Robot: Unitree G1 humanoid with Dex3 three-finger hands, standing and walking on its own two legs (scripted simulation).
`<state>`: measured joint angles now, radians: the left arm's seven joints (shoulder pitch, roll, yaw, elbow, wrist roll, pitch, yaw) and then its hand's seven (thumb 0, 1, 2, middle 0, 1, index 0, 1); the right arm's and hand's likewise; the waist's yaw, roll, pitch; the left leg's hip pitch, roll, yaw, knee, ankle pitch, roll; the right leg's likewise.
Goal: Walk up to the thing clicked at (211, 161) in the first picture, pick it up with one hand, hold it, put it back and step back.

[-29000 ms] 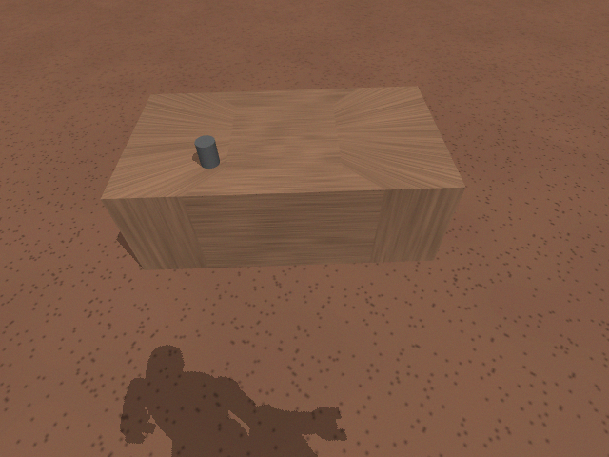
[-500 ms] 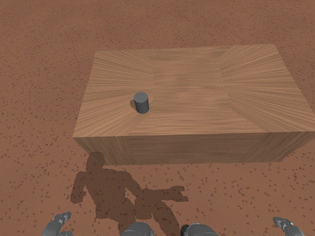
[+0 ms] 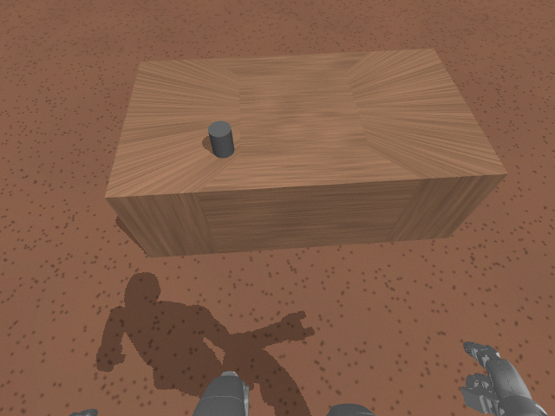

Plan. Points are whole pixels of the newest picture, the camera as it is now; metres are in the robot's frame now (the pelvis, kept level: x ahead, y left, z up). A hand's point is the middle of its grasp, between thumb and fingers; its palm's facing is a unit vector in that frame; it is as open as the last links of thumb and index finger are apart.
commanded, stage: step back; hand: left
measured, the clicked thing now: (221, 139) +0.85 +0.22 -0.28
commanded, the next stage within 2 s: stand in 1.88 s
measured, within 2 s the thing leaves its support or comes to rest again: neither
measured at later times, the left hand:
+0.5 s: hand out of the picture -0.05 +0.23 -0.14, palm faces +0.10 -0.93 -0.34, open 7.4 cm
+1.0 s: hand out of the picture -0.26 +0.19 -0.11, palm faces +0.12 -0.87 -0.47, open 7.4 cm
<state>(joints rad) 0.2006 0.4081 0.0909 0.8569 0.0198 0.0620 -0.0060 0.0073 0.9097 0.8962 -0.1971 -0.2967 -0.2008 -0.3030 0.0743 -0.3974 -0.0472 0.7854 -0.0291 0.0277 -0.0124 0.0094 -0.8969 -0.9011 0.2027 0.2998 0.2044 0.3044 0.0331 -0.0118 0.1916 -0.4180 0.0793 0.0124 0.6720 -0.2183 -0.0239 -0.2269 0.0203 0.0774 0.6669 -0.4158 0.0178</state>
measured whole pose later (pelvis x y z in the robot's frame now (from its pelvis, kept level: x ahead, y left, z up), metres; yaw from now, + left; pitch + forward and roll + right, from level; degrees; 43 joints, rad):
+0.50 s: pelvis -0.15 -0.03 +0.01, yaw +6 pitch -3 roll -1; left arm 0.11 0.38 0.07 0.79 0.01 0.10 0.01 0.01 0.91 0.90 -0.20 -0.30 -0.20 -0.30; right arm 0.19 -0.35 -0.03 0.87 -0.05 0.03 -0.01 0.01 -0.90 -0.90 0.20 0.30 0.20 0.30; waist 0.00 -0.04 0.17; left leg -0.29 0.00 -0.03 0.61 -0.28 0.02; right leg -0.49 0.10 0.12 1.13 -0.52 -0.02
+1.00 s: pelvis -0.27 -0.10 +0.01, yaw +6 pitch -2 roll +1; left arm 0.25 0.37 0.07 0.92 0.04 -0.01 0.01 0.01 0.90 0.90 -0.20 -0.30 -0.21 -0.30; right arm 0.21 -0.42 -0.06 0.95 -0.03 0.06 0.01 0.01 -0.90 -0.90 0.20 0.30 0.20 0.30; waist 0.04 0.07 0.08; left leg -0.36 -0.03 -0.12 0.87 -0.45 -0.02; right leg -0.26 -0.01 -0.03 0.62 -0.33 -0.03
